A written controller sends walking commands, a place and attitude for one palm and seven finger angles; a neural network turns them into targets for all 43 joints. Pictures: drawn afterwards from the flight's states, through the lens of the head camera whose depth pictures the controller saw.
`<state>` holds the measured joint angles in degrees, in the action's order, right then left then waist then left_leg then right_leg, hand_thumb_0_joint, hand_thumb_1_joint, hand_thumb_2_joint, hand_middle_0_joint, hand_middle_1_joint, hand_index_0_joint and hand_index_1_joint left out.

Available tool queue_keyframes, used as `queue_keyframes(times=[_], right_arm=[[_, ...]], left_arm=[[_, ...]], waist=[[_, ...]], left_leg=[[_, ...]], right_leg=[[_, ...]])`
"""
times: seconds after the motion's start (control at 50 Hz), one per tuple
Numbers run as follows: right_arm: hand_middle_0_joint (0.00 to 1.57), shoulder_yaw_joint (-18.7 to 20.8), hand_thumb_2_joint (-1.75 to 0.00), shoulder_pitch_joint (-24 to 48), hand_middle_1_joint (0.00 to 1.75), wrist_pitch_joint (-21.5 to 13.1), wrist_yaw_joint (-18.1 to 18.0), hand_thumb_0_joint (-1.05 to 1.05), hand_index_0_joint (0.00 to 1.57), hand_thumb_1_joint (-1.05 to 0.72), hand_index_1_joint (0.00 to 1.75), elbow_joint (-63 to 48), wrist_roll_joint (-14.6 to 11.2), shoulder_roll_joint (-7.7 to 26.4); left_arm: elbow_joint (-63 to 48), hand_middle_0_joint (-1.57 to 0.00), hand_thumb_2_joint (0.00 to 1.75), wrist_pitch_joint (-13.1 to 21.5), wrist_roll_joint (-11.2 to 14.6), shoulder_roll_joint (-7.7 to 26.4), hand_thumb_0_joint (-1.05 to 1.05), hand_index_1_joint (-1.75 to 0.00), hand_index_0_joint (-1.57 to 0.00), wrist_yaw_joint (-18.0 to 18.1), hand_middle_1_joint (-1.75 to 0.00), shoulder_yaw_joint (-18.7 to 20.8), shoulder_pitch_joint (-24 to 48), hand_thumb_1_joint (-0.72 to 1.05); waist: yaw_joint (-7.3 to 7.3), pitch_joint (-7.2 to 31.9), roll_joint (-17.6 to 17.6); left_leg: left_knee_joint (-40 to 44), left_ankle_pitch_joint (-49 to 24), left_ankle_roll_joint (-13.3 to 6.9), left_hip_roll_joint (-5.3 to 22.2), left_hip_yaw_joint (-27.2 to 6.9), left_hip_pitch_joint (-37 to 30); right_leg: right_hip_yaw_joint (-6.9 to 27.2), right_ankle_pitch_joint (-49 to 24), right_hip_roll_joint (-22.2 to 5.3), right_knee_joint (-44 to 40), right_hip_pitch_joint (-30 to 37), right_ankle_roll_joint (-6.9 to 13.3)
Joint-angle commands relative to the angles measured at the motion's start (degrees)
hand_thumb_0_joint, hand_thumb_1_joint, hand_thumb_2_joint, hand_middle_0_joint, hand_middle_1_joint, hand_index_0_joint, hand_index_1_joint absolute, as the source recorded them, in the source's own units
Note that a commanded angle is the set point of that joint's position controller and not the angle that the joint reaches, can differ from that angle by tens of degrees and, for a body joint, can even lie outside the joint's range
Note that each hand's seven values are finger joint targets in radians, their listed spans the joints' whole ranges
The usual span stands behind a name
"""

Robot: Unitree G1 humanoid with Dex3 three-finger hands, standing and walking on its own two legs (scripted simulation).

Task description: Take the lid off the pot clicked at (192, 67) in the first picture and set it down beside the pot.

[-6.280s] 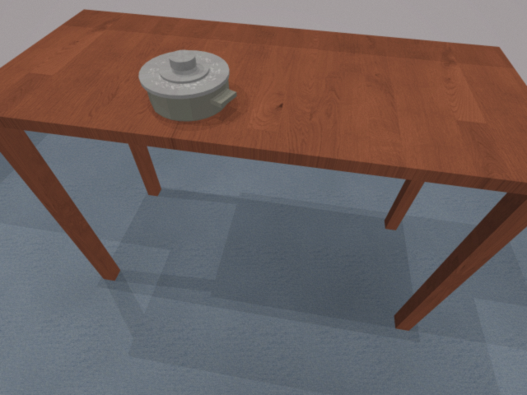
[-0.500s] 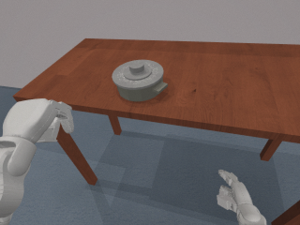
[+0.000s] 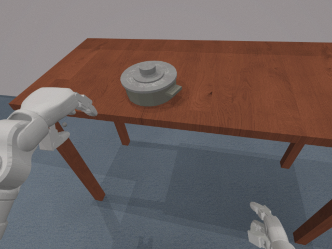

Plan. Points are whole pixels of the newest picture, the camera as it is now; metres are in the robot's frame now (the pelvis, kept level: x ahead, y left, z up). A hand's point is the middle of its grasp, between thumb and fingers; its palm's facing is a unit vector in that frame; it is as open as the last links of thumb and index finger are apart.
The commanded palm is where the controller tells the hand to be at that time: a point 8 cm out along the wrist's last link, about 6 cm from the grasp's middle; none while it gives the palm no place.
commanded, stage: reach forward and open the fingers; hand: left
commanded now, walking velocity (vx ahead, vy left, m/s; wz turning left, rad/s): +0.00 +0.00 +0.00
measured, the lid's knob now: (147, 68) +0.59 +0.14 +0.15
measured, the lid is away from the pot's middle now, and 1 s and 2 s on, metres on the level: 0.00 0.00 0.00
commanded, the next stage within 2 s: move the open hand above the knob in 0.16 s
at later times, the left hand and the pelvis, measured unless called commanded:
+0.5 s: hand (77, 103) +0.34 +0.24 +0.21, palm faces -0.09 +0.01 -1.00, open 10.3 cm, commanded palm +0.32 +0.23 +0.29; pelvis +0.00 +0.01 +0.00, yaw +0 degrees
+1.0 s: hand (105, 83) +0.42 +0.20 +0.21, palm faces -0.17 -0.01 -0.99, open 10.3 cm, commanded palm +0.40 +0.20 +0.29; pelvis +0.03 -0.01 +0.00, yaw +0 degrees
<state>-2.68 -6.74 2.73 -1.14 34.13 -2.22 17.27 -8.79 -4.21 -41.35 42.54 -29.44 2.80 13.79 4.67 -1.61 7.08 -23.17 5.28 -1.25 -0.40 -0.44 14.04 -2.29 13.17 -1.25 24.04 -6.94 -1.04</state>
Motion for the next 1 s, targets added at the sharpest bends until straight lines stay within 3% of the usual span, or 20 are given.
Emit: queue_keyframes(times=[0.0,0.02,0.06,0.1,0.12,0.22,0.3,0.36,0.42,0.5,0.54,0.6,0.62,0.66,0.72,0.86,0.9,0.92,0.96,0.98], right_arm=[[0.20,2.8,-0.90,11.6,0.30,-4.0,0.3,0.00,0.20,-0.90,0.30,-11.3,-0.3,5.5],[0.20,2.3,-0.90,12.0,0.30,-3.8,0.4,0.00,0.20,-0.90,0.30,-11.0,-0.2,5.2],[0.20,2.5,-0.90,11.7,0.30,-3.8,0.1,0.00,0.20,-0.90,0.30,-10.6,-0.2,5.2],[0.20,2.8,-0.90,11.5,0.30,-3.8,0.5,0.00,0.20,-0.90,0.30,-11.0,-0.5,5.5],[0.20,2.4,-0.90,11.8,0.30,-3.7,0.6,0.00,0.20,-0.90,0.30,-10.6,-0.3,5.2],[0.20,2.3,-0.90,11.5,0.30,-3.1,0.7,0.00,0.20,-0.90,0.30,-10.2,-0.4,5.3],[0.20,2.5,-0.90,11.9,0.30,-3.4,0.8,0.00,0.20,-0.90,0.30,-10.9,-1.1,4.8],[0.20,2.2,-0.90,11.3,0.30,-3.0,0.1,0.00,0.20,-0.90,0.30,-9.1,-0.7,5.3],[0.20,1.9,-0.90,11.5,0.30,-2.9,0.4,0.00,0.20,-0.90,0.30,-8.9,-0.6,5.0],[0.20,2.3,-0.90,11.2,0.30,-2.3,1.0,0.00,0.20,-0.90,0.30,-9.4,-0.8,5.2],[0.20,2.2,-0.90,11.4,0.30,-1.9,1.0,0.00,0.20,-0.90,0.30,-8.7,-0.9,4.9],[0.20,2.2,-0.90,11.6,0.30,-1.5,1.3,0.00,0.20,-0.90,0.30,-9.4,-1.1,5.3],[0.20,2.1,-0.90,11.6,0.30,-1.6,1.5,0.00,0.20,-0.90,0.30,-9.1,-1.0,5.1],[0.20,2.1,-0.90,11.0,0.30,-1.1,1.1,0.00,0.20,-0.90,0.30,-8.4,-0.9,5.2],[0.20,2.1,-0.90,10.5,0.30,-0.8,1.3,0.00,0.20,-0.90,0.30,-8.5,-0.9,5.4],[0.20,2.5,-0.90,9.5,0.30,0.2,1.2,0.00,0.20,-0.90,0.30,-8.0,-1.3,5.7],[0.20,2.8,-0.90,9.1,0.30,0.4,1.0,0.00,0.20,-0.90,0.30,-8.1,-1.3,6.4],[0.20,2.5,-0.90,9.1,0.30,0.0,1.2,0.00,0.20,-0.90,0.30,-8.4,-1.2,5.8],[0.20,2.6,-0.90,8.9,0.30,0.4,1.1,0.00,0.20,-0.90,0.30,-7.7,-1.4,5.5],[0.20,2.8,-0.90,8.4,0.30,0.5,1.1,0.00,0.20,-0.90,0.30,-7.5,-1.4,5.8]], left_arm=[[-6.8,-0.87,1.74,-0.6,0.0,14.5,0.00,-0.08,-0.87,2.4,-0.08,10.8,17.6,-0.45],[-8.9,-0.87,1.74,0.0,-0.6,15.4,0.00,-0.08,-0.87,2.0,-0.08,10.0,23.6,-0.45],[-5.1,-0.86,1.74,-0.2,-0.8,14.1,0.00,-0.08,-0.86,2.2,-0.08,8.6,23.8,-0.44],[-6.1,-0.86,1.72,-1.0,-1.0,13.9,0.00,-0.08,-0.86,2.7,-0.08,9.2,22.7,-0.44],[-7.5,-0.86,1.71,-0.4,-1.9,15.5,0.00,-0.08,-0.86,2.5,-0.08,9.1,28.5,-0.44],[-2.4,-0.85,1.68,-1.7,-2.8,15.3,0.00,-0.08,-0.85,2.2,-0.08,8.6,30.0,-0.43],[-2.6,-0.85,1.68,-3.2,-2.2,7.1,0.00,-0.08,-0.85,2.3,-0.08,1.5,31.1,-0.43],[1.2,-0.85,1.68,-3.5,-4.2,11.3,0.00,-0.08,-0.85,2.7,-0.08,2.8,38.4,-0.43],[0.7,-0.85,1.68,-4.0,-5.3,12.6,0.00,-0.08,-0.85,2.7,-0.08,2.9,43.9,-0.43],[3.3,-0.85,1.68,-5.5,-4.6,9.6,0.00,-0.08,-0.85,2.5,-0.08,1.6,39.4,-0.43],[5.7,-0.85,1.68,-6.1,-5.3,7.9,0.00,-0.08,-0.85,1.9,-0.08,-1.0,43.2,-0.43],[5.5,-0.85,1.68,-6.7,-5.1,7.4,0.00,-0.08,-0.85,2.0,-0.08,-1.3,43.3,-0.43],[2.8,-0.85,1.68,-6.3,-6.0,9.0,0.00,-0.08,-0.85,1.9,-0.08,-1.2,48.5,-0.43],[8.3,-0.85,1.68,-7.1,-6.2,7.9,0.00,-0.08,-0.85,1.8,-0.08,-2.1,47.8,-0.43],[8.7,-0.85,1.68,-7.5,-6.7,10.0,0.00,-0.08,-0.85,1.6,-0.08,-0.6,50.6,-0.43],[15.4,-0.85,1.68,-8.5,-6.8,7.2,0.00,-0.08,-0.85,0.4,-0.08,-4.2,54.1,-0.43],[16.1,-0.85,1.68,-8.6,-6.3,9.5,0.00,-0.08,-0.85,0.5,-0.08,-2.1,53.5,-0.43],[12.2,-0.85,1.68,-7.9,-7.3,10.9,0.00,-0.08,-0.85,0.5,-0.08,-1.8,58.4,-0.43],[16.8,-0.85,1.68,-8.3,-6.9,5.6,0.00,-0.08,-0.85,0.1,-0.08,-6.5,59.3,-0.43],[17.5,-0.85,1.68,-8.5,-7.0,6.6,0.00,-0.08,-0.85,0.2,-0.08,-5.5,59.3,-0.43]], waist=[[0.24,13.3,-0.6],[0.42,15.3,-2.4],[0.06,12.0,-2.7],[-0.14,13.0,0.3],[0.36,15.6,-1.2],[0.26,14.6,-2.6],[-1.40,13.8,-0.9],[-1.20,13.5,-3.5],[-0.82,18.2,-2.3],[-1.02,18.1,-1.3],[-1.46,17.0,-5.0],[-1.81,17.2,-3.0],[-1.40,20.9,-2.9],[-1.99,17.5,-4.6],[-1.54,20.8,-5.8],[-3.04,18.3,-7.5],[-3.14,19.6,-6.2],[-2.72,24.0,-6.0],[-4.09,20.5,-6.1],[-3.87,20.9,-5.8]], left_leg=[[2.9,2.4,-0.8,-2.0,-0.1,-10.7],[3.5,2.6,-0.8,-2.4,-0.4,-10.6],[4.0,4.9,-0.8,-2.0,-0.2,-9.6],[4.0,5.2,-0.5,-1.5,-1.0,-10.3],[4.7,5.5,-0.6,-1.8,-1.5,-10.2],[4.1,5.2,-0.6,-1.8,-1.3,-8.9],[3.5,6.0,-0.5,-1.3,-1.8,-11.0],[4.2,8.3,-0.6,-1.4,-1.8,-8.9],[3.3,4.6,-0.6,-2.0,-2.0,-10.3],[1.5,0.9,-0.5,-1.9,-1.4,-11.3],[1.6,0.5,-0.7,-2.0,-0.8,-10.0],[0.8,-0.1,-0.7,-2.1,-1.0,-10.7],[1.3,-1.1,-0.7,-2.4,-1.1,-11.2],[0.9,-0.7,-0.9,-2.4,-0.5,-10.0],[0.5,-2.6,-1.0,-2.9,-0.7,-10.0],[-0.9,-3.4,-1.5,-3.4,0.5,-9.1],[-2.1,-4.5,-1.7,-3.6,0.3,-9.9],[-1.6,-5.7,-1.7,-3.9,0.3,-10.6],[-1.8,-5.4,-1.6,-3.7,0.4,-10.4],[-1.8,-5.4,-1.6,-3.7,0.3,-10.7]], right_leg=[[-0.5,1.2,4.1,-5.6,-5.5,1.6],[-0.8,1.7,3.1,-5.2,-4.1,1.7],[-1.0,3.6,3.3,-5.3,-6.3,1.5],[-0.7,2.9,4.3,-4.8,-6.4,2.0],[-0.9,3.4,3.3,-4.4,-4.7,2.1],[-0.9,3.3,3.2,-4.2,-5.4,2.3],[-1.0,2.3,4.3,-3.4,-8.0,2.3],[-1.1,4.6,3.4,-3.4,-7.9,2.4],[-0.8,2.4,3.2,-3.1,-5.9,2.9],[-0.6,-0.7,3.7,-2.4,-6.3,3.0],[-1.0,-1.1,3.1,-2.3,-6.5,2.8],[-0.8,-1.8,3.6,-2.1,-7.0,3.0],[-0.8,-2.3,3.0,-1.8,-5.1,3.0],[-0.8,-2.3,3.0,-1.8,-6.9,2.8],[-0.5,-4.4,2.9,-1.6,-4.7,3.0],[-0.5,-7.5,2.7,-1.1,-6.4,2.5],[-0.2,-9.7,3.0,-0.8,-5.7,2.6],[0.3,-10.6,2.6,-0.5,-3.1,2.5],[-0.3,-10.2,2.8,-0.3,-6.3,2.5],[-0.2,-10.2,2.9,-0.3,-6.4,2.6]])
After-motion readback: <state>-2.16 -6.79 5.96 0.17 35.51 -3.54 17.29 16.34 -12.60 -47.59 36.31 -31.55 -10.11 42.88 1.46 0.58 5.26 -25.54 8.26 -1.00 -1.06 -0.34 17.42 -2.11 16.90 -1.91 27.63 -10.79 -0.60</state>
